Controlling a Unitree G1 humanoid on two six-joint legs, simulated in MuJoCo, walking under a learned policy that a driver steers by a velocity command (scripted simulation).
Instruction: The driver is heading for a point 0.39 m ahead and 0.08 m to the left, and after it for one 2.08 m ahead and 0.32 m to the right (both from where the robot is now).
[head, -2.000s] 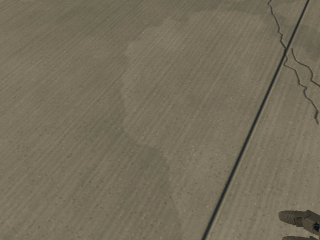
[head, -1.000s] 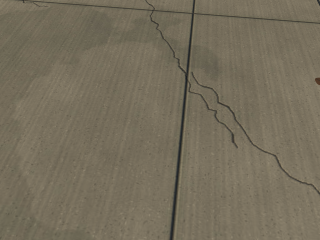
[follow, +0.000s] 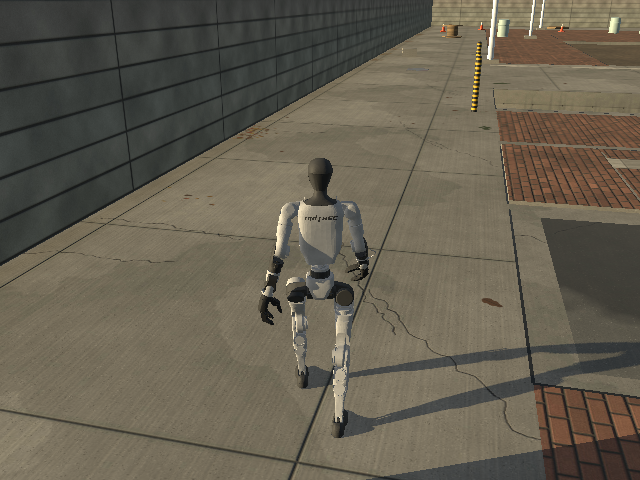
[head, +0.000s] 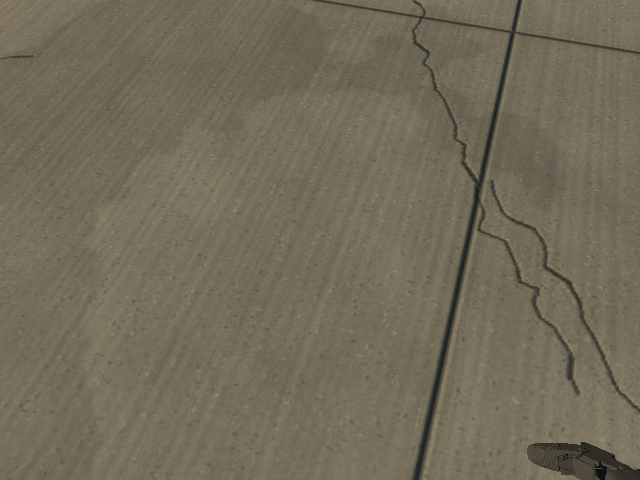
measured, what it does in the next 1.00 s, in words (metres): walks ahead: left foot, then right foot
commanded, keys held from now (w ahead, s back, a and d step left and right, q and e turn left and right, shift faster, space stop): w+q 0.26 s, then e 0.74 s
